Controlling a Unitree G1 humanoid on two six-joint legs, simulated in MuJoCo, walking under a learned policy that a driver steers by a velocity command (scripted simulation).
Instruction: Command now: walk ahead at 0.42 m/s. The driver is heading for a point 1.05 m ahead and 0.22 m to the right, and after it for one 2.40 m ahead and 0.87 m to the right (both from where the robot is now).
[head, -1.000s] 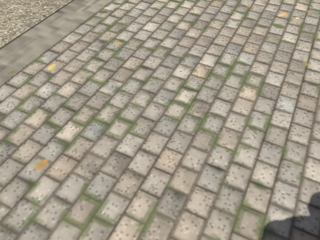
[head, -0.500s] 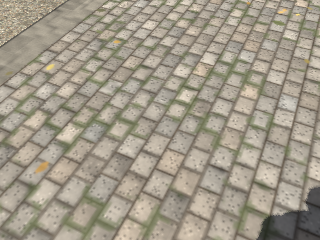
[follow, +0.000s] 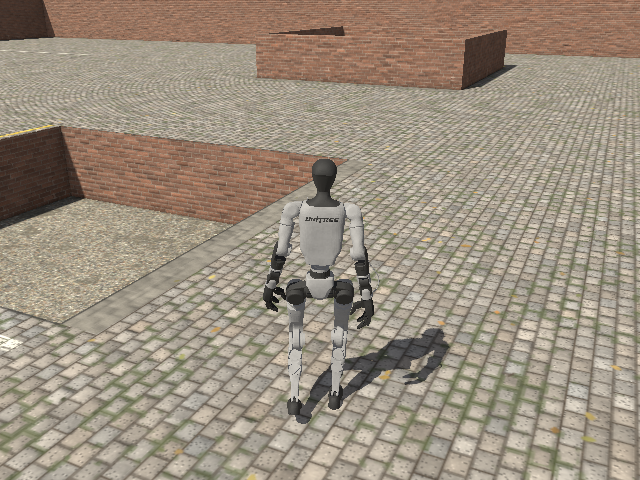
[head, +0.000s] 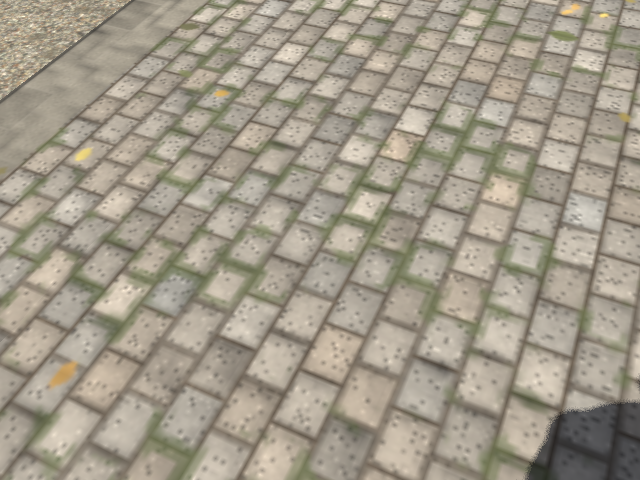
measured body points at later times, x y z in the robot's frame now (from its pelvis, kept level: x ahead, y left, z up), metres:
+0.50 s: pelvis +0.19 +0.01 +0.00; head +0.23 +0.01 +0.45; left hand +0.17 +0.22 -0.16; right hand +0.24 -0.22 -0.15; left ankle +0.28 +0.06 -0.73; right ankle +0.10 -0.10 -0.67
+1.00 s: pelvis +0.24 -0.02 +0.01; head +0.24 -0.02 +0.46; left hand +0.21 +0.18 -0.15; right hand +0.22 -0.23 -0.15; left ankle +0.28 +0.06 -0.73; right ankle +0.21 -0.13 -0.73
